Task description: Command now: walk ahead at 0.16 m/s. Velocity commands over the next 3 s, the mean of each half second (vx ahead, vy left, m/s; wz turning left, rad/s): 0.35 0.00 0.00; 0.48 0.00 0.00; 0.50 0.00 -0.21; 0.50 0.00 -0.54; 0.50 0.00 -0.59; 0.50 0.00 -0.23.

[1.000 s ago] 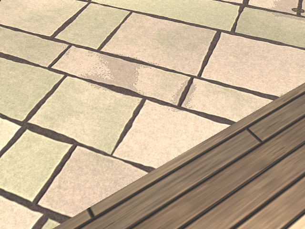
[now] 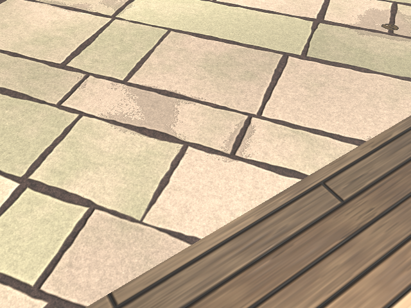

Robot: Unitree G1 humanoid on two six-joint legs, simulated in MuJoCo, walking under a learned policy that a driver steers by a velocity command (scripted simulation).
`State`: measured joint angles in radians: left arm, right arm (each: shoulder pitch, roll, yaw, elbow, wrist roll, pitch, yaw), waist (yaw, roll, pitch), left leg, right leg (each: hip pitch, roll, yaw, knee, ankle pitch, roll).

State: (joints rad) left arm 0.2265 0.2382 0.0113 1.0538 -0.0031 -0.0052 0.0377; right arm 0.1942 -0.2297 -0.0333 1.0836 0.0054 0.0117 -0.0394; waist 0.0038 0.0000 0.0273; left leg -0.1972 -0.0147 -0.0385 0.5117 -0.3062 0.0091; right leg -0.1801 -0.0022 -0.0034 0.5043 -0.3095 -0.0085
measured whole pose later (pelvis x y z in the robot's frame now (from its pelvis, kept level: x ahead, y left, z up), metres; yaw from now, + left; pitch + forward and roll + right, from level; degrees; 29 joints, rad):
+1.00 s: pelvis +0.44 -0.03 +0.01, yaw +0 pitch +1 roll -2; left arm 0.36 0.25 0.04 1.00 -0.01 -0.09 0.00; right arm 0.07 -0.26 -0.05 0.89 0.01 -0.09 0.00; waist 0.07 0.03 0.01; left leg -0.67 0.13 -0.04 0.67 0.06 0.00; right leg -0.01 0.08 -0.05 0.18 -0.19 -0.07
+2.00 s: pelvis +0.99 -0.09 +0.01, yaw -26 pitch +2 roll +1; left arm 0.32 0.25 0.08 0.80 -0.02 -0.06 0.00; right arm 0.05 -0.29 -0.07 0.77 -0.01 -0.10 -0.01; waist 0.05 0.03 0.04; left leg -0.65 0.11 -0.09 0.83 -0.13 -0.05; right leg -0.17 0.12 0.09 0.33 -0.18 -0.11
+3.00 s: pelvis +1.39 -0.42 +0.01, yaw -49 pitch +1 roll -1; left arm 0.31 0.25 0.06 0.76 0.02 -0.09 -0.02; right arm 0.19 -0.31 -0.06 0.82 0.03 -0.05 0.01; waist 0.02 0.05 0.02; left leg -0.69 0.12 -0.07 1.02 -0.14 -0.02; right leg -0.11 0.06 -0.09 0.28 -0.19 -0.08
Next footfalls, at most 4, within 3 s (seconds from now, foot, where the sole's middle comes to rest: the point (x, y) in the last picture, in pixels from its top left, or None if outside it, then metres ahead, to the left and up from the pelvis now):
0.62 right None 0.42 -0.12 -0.77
1.16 left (181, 253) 0.72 0.12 -0.77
1.72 right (252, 192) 0.99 -0.15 -0.77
2.20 left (234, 132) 1.34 -0.09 -0.77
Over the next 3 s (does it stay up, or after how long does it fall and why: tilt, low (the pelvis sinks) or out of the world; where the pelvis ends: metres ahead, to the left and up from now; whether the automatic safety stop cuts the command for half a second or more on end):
stays up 1.39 -0.42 0.01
